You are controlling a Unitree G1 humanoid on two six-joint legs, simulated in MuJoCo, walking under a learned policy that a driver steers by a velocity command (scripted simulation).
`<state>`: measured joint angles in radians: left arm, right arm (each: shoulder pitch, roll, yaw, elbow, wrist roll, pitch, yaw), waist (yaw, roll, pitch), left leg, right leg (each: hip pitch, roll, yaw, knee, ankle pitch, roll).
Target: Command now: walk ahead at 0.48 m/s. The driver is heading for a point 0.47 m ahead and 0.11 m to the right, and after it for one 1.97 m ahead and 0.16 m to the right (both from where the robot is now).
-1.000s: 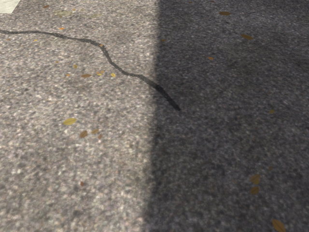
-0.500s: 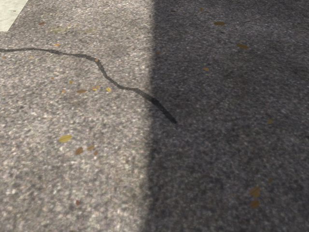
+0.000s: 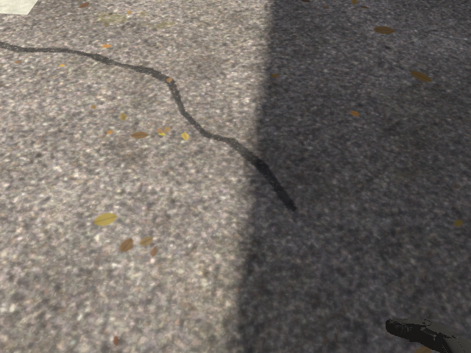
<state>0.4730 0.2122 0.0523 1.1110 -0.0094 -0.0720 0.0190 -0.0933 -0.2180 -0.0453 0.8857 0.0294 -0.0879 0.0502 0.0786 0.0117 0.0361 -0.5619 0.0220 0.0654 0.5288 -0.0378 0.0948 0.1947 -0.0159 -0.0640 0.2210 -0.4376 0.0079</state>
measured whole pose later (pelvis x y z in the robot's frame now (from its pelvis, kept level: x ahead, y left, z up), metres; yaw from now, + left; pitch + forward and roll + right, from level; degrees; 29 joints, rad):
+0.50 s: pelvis +0.29 +0.00 +0.01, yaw -9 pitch +2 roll +2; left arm 0.08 0.23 0.06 0.88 -0.02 -0.06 -0.04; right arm 0.31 -0.24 -0.05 1.03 0.00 -0.08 -0.02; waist -0.05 -0.03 0.00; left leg 0.09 -0.03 0.23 0.21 -0.33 0.01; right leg -0.67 -0.09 -0.01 0.65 0.04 -0.06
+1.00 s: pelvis +0.47 -0.05 +0.02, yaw -24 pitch +4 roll +0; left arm 0.16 0.29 0.07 0.73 0.01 0.01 0.03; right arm 0.11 -0.28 -0.06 0.81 0.00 -0.02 -0.03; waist 0.01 0.03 0.01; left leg -0.53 0.04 -0.08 0.72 -0.21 -0.08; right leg -0.34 0.12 0.12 0.50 -0.21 -0.06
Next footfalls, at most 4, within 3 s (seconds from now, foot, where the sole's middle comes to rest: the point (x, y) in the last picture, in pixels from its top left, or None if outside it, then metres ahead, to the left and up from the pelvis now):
0.02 left None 0.20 0.11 -0.76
0.58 right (318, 340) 0.50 -0.14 -0.76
1.04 left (250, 289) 0.63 0.05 -0.76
1.62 left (230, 295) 0.61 0.11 -0.76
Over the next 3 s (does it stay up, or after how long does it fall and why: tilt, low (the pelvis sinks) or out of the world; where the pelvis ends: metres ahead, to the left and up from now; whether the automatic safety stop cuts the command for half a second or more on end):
stays up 0.49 -0.01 0.03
